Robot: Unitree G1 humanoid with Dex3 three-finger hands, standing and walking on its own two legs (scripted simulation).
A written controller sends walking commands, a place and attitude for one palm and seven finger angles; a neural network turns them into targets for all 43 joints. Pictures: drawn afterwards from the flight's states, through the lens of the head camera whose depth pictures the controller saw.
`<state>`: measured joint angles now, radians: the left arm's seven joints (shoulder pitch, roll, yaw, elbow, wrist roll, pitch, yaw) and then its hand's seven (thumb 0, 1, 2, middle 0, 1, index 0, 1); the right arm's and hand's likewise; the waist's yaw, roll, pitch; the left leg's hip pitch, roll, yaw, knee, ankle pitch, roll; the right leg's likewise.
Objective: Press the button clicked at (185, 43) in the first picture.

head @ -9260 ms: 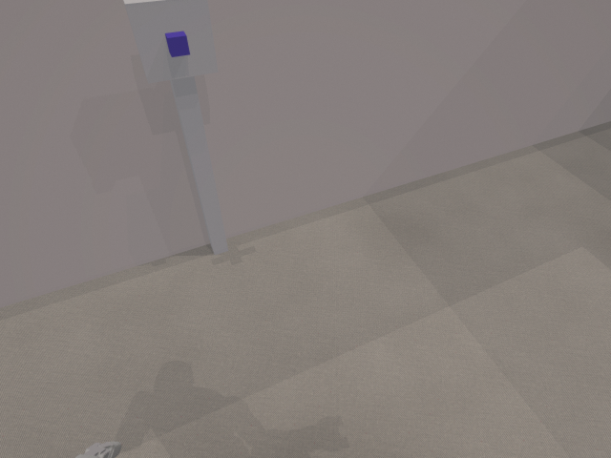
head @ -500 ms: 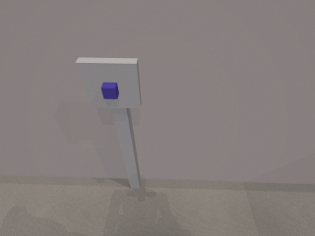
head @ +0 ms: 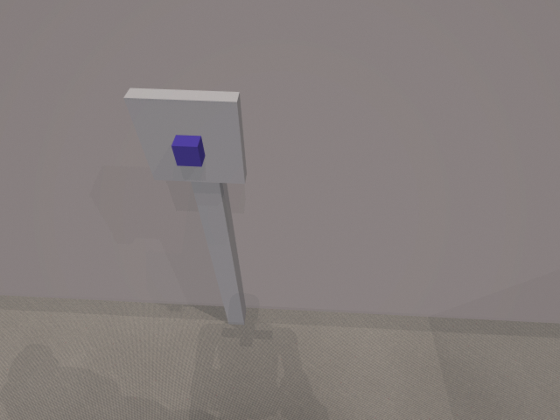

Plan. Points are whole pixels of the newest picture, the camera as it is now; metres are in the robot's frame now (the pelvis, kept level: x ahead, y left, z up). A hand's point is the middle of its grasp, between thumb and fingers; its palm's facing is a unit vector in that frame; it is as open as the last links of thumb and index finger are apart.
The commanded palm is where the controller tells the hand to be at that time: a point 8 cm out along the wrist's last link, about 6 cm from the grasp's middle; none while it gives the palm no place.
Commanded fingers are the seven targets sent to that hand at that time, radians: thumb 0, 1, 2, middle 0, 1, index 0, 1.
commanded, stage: look again from close up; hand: left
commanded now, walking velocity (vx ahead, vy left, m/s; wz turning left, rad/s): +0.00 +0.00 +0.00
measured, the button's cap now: (189, 149) +0.52 +0.20 +0.10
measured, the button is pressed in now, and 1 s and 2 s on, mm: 0 0 0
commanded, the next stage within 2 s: raise the hand and make a fist in 0.48 s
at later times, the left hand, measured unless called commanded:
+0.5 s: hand out of the picture +0.04 +0.21 -0.18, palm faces -0.01 -0.98 -0.19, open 7.3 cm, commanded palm none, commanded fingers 0.00 0.90 0.90 -0.20 -0.30 -0.20 -0.30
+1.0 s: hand (156, 412) +0.14 +0.18 -0.05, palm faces +0.03 -1.00 +0.02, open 5.4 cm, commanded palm +0.13 +0.26 -0.03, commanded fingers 0.00 0.90 0.90 -0.81 -0.96 -0.81 -0.96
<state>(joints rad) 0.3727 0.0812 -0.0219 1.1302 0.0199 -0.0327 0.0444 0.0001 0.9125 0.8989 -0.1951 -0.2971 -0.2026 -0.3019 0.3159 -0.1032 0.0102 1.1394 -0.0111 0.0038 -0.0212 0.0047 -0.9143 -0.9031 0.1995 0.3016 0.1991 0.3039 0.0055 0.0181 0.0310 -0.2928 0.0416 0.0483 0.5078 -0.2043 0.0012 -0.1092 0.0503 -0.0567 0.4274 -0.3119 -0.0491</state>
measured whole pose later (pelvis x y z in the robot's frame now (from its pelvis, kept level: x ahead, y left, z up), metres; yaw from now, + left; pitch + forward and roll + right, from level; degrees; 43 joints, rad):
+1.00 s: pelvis -0.03 +0.00 -0.07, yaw +1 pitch +9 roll +0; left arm 0.48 0.18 0.12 0.11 -0.23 -0.43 -0.27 0.00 0.91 0.90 -0.54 -0.67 -0.55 -0.68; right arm 0.15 -0.25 -0.05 0.52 0.02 -0.18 -0.01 0.01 -0.91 -0.90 0.20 0.30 0.20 0.30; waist 0.01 -0.04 -0.13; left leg -0.77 0.02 0.03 1.00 -0.39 0.01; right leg -0.67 0.02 -0.08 1.02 -0.52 -0.07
